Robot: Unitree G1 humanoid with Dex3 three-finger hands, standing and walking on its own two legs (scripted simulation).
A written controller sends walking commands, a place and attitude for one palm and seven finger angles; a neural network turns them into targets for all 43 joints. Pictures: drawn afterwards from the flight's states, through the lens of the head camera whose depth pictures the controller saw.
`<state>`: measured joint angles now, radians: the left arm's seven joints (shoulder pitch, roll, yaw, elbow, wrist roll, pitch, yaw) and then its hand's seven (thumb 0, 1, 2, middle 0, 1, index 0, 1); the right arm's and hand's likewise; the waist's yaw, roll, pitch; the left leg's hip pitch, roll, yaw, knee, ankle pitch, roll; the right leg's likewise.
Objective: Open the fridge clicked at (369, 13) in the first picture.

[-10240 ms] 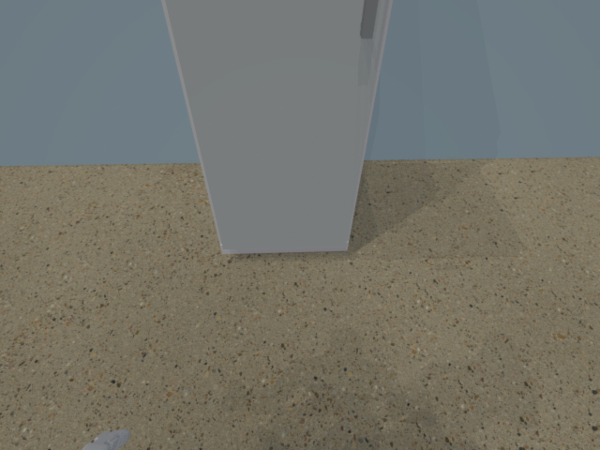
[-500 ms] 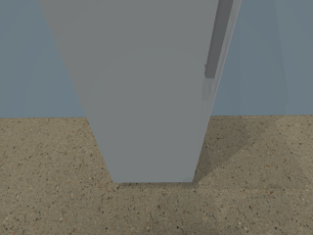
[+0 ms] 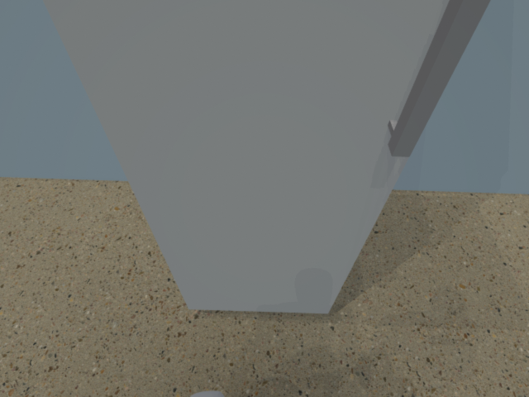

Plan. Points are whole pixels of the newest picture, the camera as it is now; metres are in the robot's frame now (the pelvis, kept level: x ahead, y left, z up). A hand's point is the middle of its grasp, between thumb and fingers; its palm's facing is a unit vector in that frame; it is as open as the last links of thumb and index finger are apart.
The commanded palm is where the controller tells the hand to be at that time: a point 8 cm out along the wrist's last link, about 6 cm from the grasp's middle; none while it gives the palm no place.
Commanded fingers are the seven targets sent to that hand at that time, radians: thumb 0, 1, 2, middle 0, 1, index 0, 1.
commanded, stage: come to a stop and stand still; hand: right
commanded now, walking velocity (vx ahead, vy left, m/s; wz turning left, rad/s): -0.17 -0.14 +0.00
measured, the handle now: (427, 66) +0.45 -0.14 +0.28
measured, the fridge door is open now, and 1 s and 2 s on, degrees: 0 0 0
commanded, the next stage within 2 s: look again from close up in 1.58 s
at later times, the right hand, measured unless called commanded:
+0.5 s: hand out of the picture +0.00 -0.19 -0.17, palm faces +0.05 +0.97 -0.23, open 7.3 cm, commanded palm none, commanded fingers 0.00 -0.90 -0.90 0.20 0.30 0.20 0.30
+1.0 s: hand out of the picture -0.02 -0.17 -0.15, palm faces +0.00 +0.97 -0.24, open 7.4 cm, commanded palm none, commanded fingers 0.00 -0.90 -0.90 0.20 0.30 0.20 0.30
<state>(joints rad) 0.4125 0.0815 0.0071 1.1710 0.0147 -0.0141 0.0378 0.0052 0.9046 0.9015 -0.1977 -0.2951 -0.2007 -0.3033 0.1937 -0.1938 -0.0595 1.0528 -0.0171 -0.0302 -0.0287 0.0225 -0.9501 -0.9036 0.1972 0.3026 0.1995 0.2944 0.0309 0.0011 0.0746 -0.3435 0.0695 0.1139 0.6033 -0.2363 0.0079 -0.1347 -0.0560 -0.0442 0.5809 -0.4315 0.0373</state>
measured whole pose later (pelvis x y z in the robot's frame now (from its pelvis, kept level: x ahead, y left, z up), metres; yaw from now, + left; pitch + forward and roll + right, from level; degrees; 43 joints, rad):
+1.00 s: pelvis -0.04 +0.01 +0.02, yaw -1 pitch -1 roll -1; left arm 0.34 0.17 -0.01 1.10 0.02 0.00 0.01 0.01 0.91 0.90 -0.19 -0.29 -0.20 -0.30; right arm 0.27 -0.17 0.02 1.08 -0.01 -0.01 -0.03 0.00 -0.91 -0.90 0.20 0.30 0.20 0.29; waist 0.02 -0.02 0.02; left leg -0.23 0.02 0.06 0.49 -0.25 0.03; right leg -0.18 -0.05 -0.17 0.43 -0.22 0.00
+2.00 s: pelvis -0.01 +0.03 +0.02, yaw -1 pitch -1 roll -1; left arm 0.25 0.16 0.00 1.13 0.02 -0.02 0.03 0.01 0.91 0.90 -0.20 -0.29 -0.20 -0.30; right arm 0.24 -0.18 0.00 1.11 -0.01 -0.02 -0.03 0.00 -0.91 -0.90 0.20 0.30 0.20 0.29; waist 0.00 0.00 0.04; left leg -0.17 -0.01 0.07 0.44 -0.26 0.05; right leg -0.14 -0.07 -0.15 0.40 -0.24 0.03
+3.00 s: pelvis -0.05 +0.02 -0.03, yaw -5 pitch +4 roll +1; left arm 0.18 0.29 0.04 0.49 -0.05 -0.26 0.05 0.01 0.91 0.90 -0.19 -0.29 -0.20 -0.30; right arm 0.45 -0.24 -0.19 0.02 0.31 -0.40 0.37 0.01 -0.54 -0.75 0.23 0.54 0.23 0.53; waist -0.04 0.01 -0.05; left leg -0.50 0.04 0.15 0.84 -0.41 0.03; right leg -0.53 -0.07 -0.05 0.87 -0.40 0.00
